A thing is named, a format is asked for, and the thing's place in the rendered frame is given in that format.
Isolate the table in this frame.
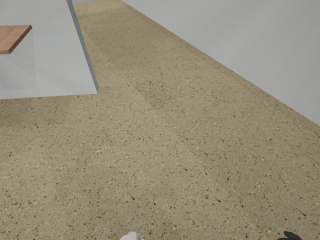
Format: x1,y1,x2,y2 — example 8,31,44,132
0,24,32,55

